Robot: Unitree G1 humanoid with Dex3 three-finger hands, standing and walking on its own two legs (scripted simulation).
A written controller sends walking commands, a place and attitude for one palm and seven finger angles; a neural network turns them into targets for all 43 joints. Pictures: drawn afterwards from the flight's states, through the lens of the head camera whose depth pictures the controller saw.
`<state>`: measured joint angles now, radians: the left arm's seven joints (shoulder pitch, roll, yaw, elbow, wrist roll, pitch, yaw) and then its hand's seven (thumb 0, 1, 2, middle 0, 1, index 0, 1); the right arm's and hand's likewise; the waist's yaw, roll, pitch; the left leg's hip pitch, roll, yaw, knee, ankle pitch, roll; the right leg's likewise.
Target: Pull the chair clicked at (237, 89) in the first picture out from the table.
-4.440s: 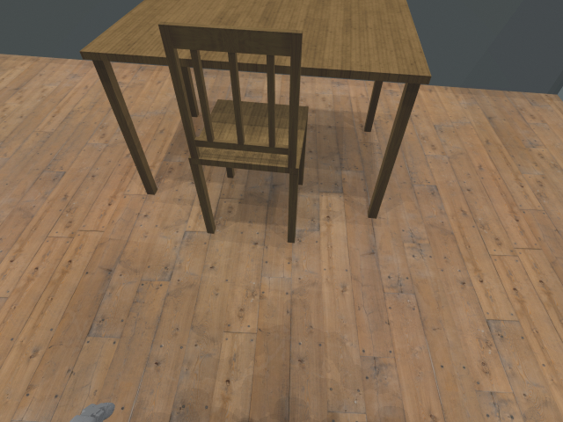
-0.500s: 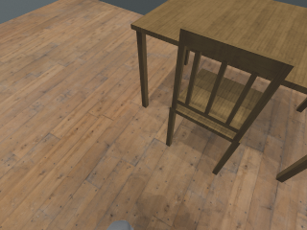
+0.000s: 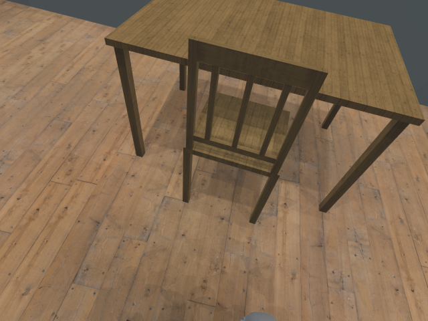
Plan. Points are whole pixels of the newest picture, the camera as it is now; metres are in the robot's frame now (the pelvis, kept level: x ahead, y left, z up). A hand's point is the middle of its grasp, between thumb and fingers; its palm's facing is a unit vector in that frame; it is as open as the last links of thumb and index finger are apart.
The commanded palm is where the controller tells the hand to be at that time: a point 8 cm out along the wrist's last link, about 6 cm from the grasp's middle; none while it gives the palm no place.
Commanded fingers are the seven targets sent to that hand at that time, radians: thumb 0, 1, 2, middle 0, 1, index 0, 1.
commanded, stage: turn to face it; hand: left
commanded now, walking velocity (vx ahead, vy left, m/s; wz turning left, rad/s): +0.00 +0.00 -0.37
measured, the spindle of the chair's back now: (242, 114) +0.74 -0.06 -0.09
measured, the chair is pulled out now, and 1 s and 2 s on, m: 0.00 0.00 0.00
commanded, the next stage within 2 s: take the last steps up to it in 0.22 s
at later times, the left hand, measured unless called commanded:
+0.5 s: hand out of the picture +0.10 +0.11 -0.16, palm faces -0.13 -0.97 -0.22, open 7.3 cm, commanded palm none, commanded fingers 0.00 0.90 0.90 -0.20 -0.30 -0.20 -0.30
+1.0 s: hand (118, 318) +0.15 +0.20 -0.18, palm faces -0.12 -0.98 -0.17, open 7.4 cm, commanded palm none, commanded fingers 0.00 0.90 0.90 -0.20 -0.30 -0.20 -0.30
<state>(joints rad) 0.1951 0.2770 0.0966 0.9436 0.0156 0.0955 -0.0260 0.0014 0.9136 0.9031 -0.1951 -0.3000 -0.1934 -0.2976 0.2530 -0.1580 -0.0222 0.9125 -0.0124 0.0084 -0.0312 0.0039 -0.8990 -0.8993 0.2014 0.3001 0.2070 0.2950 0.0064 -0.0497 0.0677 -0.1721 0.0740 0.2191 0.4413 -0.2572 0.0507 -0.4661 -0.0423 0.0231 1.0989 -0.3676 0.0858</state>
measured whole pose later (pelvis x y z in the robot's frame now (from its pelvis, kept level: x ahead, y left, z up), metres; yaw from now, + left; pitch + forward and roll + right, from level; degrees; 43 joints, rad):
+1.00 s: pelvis +0.12 +0.01 +0.00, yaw -11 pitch -1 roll +0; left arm 0.30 0.20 0.07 1.10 0.02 0.00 -0.01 0.00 0.91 0.90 -0.19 -0.30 -0.19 -0.30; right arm 0.37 -0.11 -0.01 1.07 -0.01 -0.07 -0.02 0.00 -0.90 -0.90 0.20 0.30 0.20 0.29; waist 0.02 -0.05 0.03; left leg -0.05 -0.05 0.15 0.29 -0.24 0.09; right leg -0.54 -0.08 -0.03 1.10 -0.23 0.00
